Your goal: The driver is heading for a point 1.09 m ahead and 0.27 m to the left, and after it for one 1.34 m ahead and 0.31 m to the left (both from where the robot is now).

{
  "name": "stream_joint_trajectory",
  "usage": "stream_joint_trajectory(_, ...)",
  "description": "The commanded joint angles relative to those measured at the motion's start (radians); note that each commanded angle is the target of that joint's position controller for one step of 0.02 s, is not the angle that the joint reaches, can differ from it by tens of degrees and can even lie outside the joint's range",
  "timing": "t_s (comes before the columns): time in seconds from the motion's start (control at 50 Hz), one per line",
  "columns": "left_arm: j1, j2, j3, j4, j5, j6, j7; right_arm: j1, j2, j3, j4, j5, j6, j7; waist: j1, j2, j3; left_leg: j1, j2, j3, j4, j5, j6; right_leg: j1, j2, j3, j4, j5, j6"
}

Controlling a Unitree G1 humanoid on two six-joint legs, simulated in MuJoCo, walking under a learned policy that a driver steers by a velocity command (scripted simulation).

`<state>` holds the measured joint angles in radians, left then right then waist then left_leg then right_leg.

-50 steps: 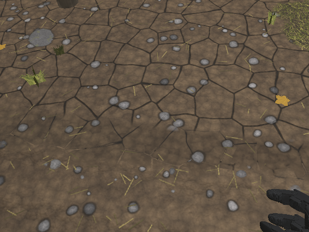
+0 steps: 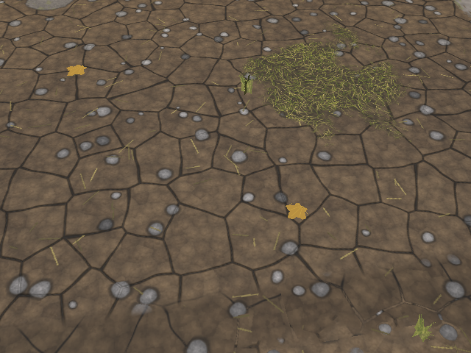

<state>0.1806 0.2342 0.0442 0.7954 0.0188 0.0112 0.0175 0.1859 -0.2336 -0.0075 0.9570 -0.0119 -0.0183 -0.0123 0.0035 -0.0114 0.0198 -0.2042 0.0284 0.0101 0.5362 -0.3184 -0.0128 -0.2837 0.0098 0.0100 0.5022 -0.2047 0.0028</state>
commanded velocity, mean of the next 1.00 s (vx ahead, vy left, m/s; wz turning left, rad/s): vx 0.32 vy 0.00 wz -0.01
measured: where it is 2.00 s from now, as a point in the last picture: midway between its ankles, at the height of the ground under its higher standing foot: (236, 241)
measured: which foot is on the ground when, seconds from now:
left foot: down 0.00-0.38, up 0.40-0.84, down 0.86-1.00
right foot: down 0.00-0.88, up 0.90-1.00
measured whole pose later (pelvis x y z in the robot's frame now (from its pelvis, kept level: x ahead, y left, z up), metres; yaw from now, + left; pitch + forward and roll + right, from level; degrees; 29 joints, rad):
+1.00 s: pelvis +0.37 +0.03 +0.00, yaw +0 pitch +0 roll +1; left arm 0.30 0.26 0.05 0.98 -0.03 -0.10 0.01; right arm 0.13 -0.25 -0.06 0.93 0.00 -0.09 0.04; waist 0.00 -0.03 0.05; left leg -0.34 -0.05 0.07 0.47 -0.14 0.08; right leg -0.37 -0.05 0.04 1.21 -0.36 -0.05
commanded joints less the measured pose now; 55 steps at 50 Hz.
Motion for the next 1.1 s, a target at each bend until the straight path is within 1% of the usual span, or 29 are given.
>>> stream_joint_trajectory(0.02, -0.034, 0.1, 0.03, -0.037, -0.006, -0.02, 0.003, -0.006, -0.139, -0.025, -0.03, 0.004, -0.013, -0.01, -0.012, 0.036, -0.03, -0.074, 0.055, -0.063, -0.14, 0.088, 0.034, 0.109, -0.043, 0.05, -0.04, 0.163, -0.023)
stream_joint_trajectory(0.14, -0.018, 0.107, 0.034, 0.025, -0.012, -0.016, 0.011, -0.01, -0.131, -0.022, -0.003, 0.008, -0.003, -0.006, -0.015, 0.004, -0.05, -0.029, 0.039, -0.044, -0.122, 0.205, 0.038, 0.14, -0.05, 0.049, -0.031, 0.254, -0.018)
stream_joint_trajectory(0.16, -0.002, 0.102, 0.033, 0.043, -0.014, -0.014, 0.012, 0.01, -0.13, -0.023, 0.011, 0.01, 0.0, -0.006, -0.018, 0.013, -0.069, -0.017, 0.032, -0.04, -0.136, 0.116, 0.045, 0.146, -0.033, 0.028, -0.02, 0.169, -0.018)
stream_joint_trajectory(0.2, -0.002, 0.101, 0.036, 0.059, -0.022, -0.011, 0.014, 0.019, -0.167, -0.036, 0.019, 0.022, 0.009, -0.007, -0.024, 0.079, -0.017, -0.036, 0.06, -0.102, -0.189, -0.186, 0.1, 0.058, 0.027, -0.04, 0.06, -0.143, -0.019)
stream_joint_trajectory(0.24, -0.059, 0.101, 0.037, 0.037, -0.031, -0.03, 0.01, 0.053, -0.213, -0.052, 0.022, 0.033, 0.004, -0.01, -0.048, 0.162, 0.095, -0.013, 0.211, -0.311, -0.311, -0.441, 0.195, -0.142, 0.032, -0.076, 0.179, -0.239, -0.024)
stream_joint_trajectory(0.28, -0.103, 0.09, 0.033, 0.019, -0.044, -0.064, -0.001, 0.07, -0.227, -0.063, 0.028, 0.036, -0.02, -0.015, -0.055, 0.182, 0.169, 0.014, 0.31, -0.436, -0.354, -0.385, 0.255, -0.253, -0.03, -0.027, 0.242, -0.238, -0.052)
stream_joint_trajectory(0.34, -0.028, 0.092, 0.038, 0.058, -0.052, -0.098, -0.024, 0.011, -0.209, -0.068, 0.015, 0.048, -0.037, -0.008, 0.007, 0.161, 0.122, 0.022, 0.259, -0.301, -0.284, -0.139, 0.208, -0.101, -0.041, -0.048, 0.047, -0.179, -0.083)
stream_joint_trajectory(0.38, 0.174, 0.144, 0.069, 0.148, -0.044, -0.096, -0.022, -0.049, -0.176, -0.06, -0.007, 0.042, -0.039, -0.002, 0.096, 0.091, 0.022, -0.158, 0.133, -0.129, -0.091, 0.093, 0.128, 0.283, -0.014, -0.021, -0.042, -0.015, -0.089)
stream_joint_trajectory(0.4, 0.295, 0.249, 0.1, 0.173, -0.041, -0.098, -0.017, -0.071, -0.108, -0.041, -0.045, 0.03, -0.049, 0.0, 0.124, -0.182, -0.031, -0.341, -0.016, 0.039, 0.266, 0.079, 0.04, 0.444, -0.211, 0.325, -0.184, -0.11, -0.187)
stream_joint_trajectory(0.42, 0.361, 0.243, 0.088, 0.182, -0.035, -0.108, -0.03, -0.087, -0.114, -0.041, -0.07, 0.029, -0.066, -0.005, 0.139, -0.281, -0.084, -0.493, -0.08, -0.031, 0.517, -0.23, 0.02, 0.536, -0.369, 0.663, -0.307, -0.113, -0.296)
stream_joint_trajectory(0.44, 0.276, 0.171, 0.06, 0.164, -0.027, -0.119, -0.031, -0.07, -0.152, -0.054, -0.063, 0.054, -0.077, 0.003, 0.086, -0.155, -0.025, -0.582, -0.014, -0.102, 0.648, -0.224, 0.047, 0.506, -0.385, 0.604, -0.289, -0.115, -0.292)
stream_joint_trajectory(0.46, 0.208, 0.136, 0.048, 0.142, -0.026, -0.126, -0.032, -0.054, -0.152, -0.054, -0.051, 0.067, -0.084, 0.013, 0.056, -0.107, 0.01, -0.597, 0.03, -0.105, 0.668, -0.129, 0.075, 0.465, -0.343, 0.488, -0.289, -0.081, -0.258)
stream_joint_trajectory(0.5, 0.157, 0.115, 0.033, 0.131, -0.026, -0.125, -0.037, -0.072, -0.153, -0.064, -0.044, 0.05, -0.088, 0.02, 0.034, -0.051, 0.05, -0.593, 0.09, -0.078, 0.59, 0.025, 0.088, 0.406, -0.284, 0.317, -0.323, 0.067, -0.204)
stream_joint_trajectory(0.52, 0.165, 0.097, 0.025, 0.137, -0.022, -0.119, -0.036, -0.071, -0.142, -0.066, -0.043, 0.043, -0.084, 0.027, 0.027, -0.067, 0.042, -0.555, 0.1, -0.062, 0.556, 0.069, 0.081, 0.383, -0.252, 0.248, -0.331, 0.156, -0.186)
stream_joint_trajectory(0.58, 0.215, 0.12, 0.024, 0.157, -0.022, -0.107, -0.022, -0.11, -0.094, -0.057, -0.059, 0.03, -0.069, 0.038, 0.03, -0.06, 0.045, -0.55, 0.094, -0.013, 0.446, 0.147, 0.036, 0.35, -0.225, 0.148, -0.357, 0.309, -0.195)
stream_joint_trajectory(0.64, 0.217, 0.147, 0.025, 0.162, -0.019, -0.101, -0.007, -0.236, -0.066, -0.042, -0.112, 0.028, -0.066, 0.038, 0.05, -0.053, 0.085, -0.503, 0.065, 0.016, 0.216, 0.271, 0.009, 0.265, -0.198, 0.081, -0.397, 0.289, -0.189)
stream_joint_trajectory(0.7, 0.263, 0.156, 0.028, 0.186, -0.024, -0.103, -0.002, -0.319, -0.069, -0.035, -0.143, 0.035, -0.068, 0.043, 0.071, -0.068, 0.112, -0.424, 0.031, 0.042, 0.071, 0.371, 0.015, 0.237, -0.205, 0.05, -0.433, 0.242, -0.186)
stream_joint_trajectory(0.76, 0.271, 0.154, 0.034, 0.207, -0.036, -0.098, 0.0, -0.349, -0.09, -0.039, -0.172, 0.04, -0.075, 0.055, 0.05, -0.07, 0.124, -0.423, 0.029, 0.014, -0.002, 0.368, 0.057, 0.326, -0.25, 0.039, -0.404, 0.299, -0.171)
stream_joint_trajectory(0.82, 0.234, 0.185, 0.047, 0.202, -0.031, -0.083, 0.004, -0.24, -0.145, -0.066, -0.155, 0.039, -0.08, 0.06, -0.03, -0.102, 0.02, -0.26, -0.024, 0.04, -0.004, 0.28, 0.104, 0.416, -0.27, 0.018, -0.242, 0.675, -0.142)
stream_joint_trajectory(0.84, 0.22, 0.182, 0.047, 0.2, -0.025, -0.072, 0.004, -0.105, -0.175, -0.086, -0.117, 0.04, -0.076, 0.055, -0.1, -0.11, -0.061, -0.095, -0.059, 0.066, -0.002, 0.259, 0.128, 0.399, -0.243, -0.009, -0.08, 0.819, -0.122)
stream_joint_trajectory(0.86, 0.217, 0.164, 0.037, 0.191, -0.019, -0.066, 0.005, 0.068, -0.214, -0.108, -0.067, 0.039, -0.07, 0.045, -0.173, -0.096, -0.161, 0.161, -0.03, 0.032, 0.016, 0.252, 0.161, 0.266, -0.199, -0.031, 0.143, 0.764, -0.091)
stream_joint_trajectory(0.88, 0.322, 0.062, 0.008, 0.172, -0.01, -0.075, -0.006, 0.218, -0.301, -0.129, -0.04, 0.013, -0.067, 0.037, -0.145, 0.102, -0.325, 0.562, 0.228, -0.36, 0.008, 0.105, 0.296, -0.11, -0.076, -0.05, 0.538, 0.353, -0.038)
stream_joint_trajectory(0.9, 0.342, 0.01, -0.012, 0.189, -0.029, -0.102, -0.015, 0.239, -0.262, -0.115, -0.027, 0.021, -0.064, 0.041, -0.126, 0.26, -0.435, 0.657, 0.365, -0.783, -0.221, -0.113, 0.384, -0.305, 0.064, 0.061, 0.802, -0.339, -0.014)
stream_joint_trajectory(0.92, 0.24, 0.113, 0.016, 0.159, -0.06, -0.127, -0.02, 0.148, -0.203, -0.094, -0.034, 0.032, -0.071, 0.045, -0.128, 0.197, -0.281, 0.536, 0.325, -0.718, -0.279, -0.198, 0.327, -0.417, 0.001, 0.135, 0.896, -0.324, -0.043)
stream_joint_trajectory(0.94, 0.15, 0.148, 0.023, 0.128, -0.077, -0.139, -0.018, 0.058, -0.164, -0.083, -0.056, 0.027, -0.077, 0.043, -0.101, 0.137, -0.156, 0.375, 0.298, -0.567, -0.3, -0.149, 0.29, -0.44, -0.054, 0.101, 0.883, -0.241, -0.064)
stream_joint_trajectory(0.96, 0.11, 0.146, 0.026, 0.12, -0.066, -0.142, -0.01, -0.016, -0.138, -0.073, -0.065, 0.016, -0.087, 0.047, -0.06, 0.054, -0.073, 0.202, 0.264, -0.445, -0.331, -0.027, 0.27, -0.397, -0.106, 0.079, 0.811, -0.153, -0.068)
stream_joint_trajectory(0.98, 0.116, 0.144, 0.037, 0.124, -0.048, -0.131, -0.001, -0.055, -0.107, -0.065, -0.068, 0.004, -0.096, 0.05, -0.02, 0.058, -0.049, 0.094, 0.225, -0.356, -0.352, 0.065, 0.247, -0.327, -0.146, 0.082, 0.744, -0.1, -0.07)
stream_joint_trajectory(1.02, 0.162, 0.094, 0.033, 0.135, -0.039, -0.105, 0.003, -0.06, -0.097, -0.06, -0.057, 0.002, -0.1, 0.054, 0.019, 0.082, -0.037, -0.011, 0.191, -0.272, -0.399, 0.117, 0.249, -0.246, -0.17, 0.081, 0.682, -0.073, -0.062)
stream_joint_trajectory(1.1, 0.035, 0.098, 0.035, 0.083, -0.024, -0.087, 0.008, 0.02, -0.155, -0.07, -0.026, 0.008, -0.101, 0.028, 0.005, 0.051, 0.029, -0.029, 0.186, -0.191, -0.459, 0.194, 0.268, -0.368, -0.191, 0.06, 0.488, 0.072, -0.014)
Next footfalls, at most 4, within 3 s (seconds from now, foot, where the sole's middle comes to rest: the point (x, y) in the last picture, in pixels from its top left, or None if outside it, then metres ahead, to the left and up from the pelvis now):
0.86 left None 0.48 0.11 -0.77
1.40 right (281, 268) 0.79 -0.13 -0.77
1.94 left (192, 207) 1.03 0.17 -0.77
2.44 right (204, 139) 1.38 0.15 -0.77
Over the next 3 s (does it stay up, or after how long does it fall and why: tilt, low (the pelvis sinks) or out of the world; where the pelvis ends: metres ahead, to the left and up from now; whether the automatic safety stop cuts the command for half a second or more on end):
stays up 1.30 0.25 0.00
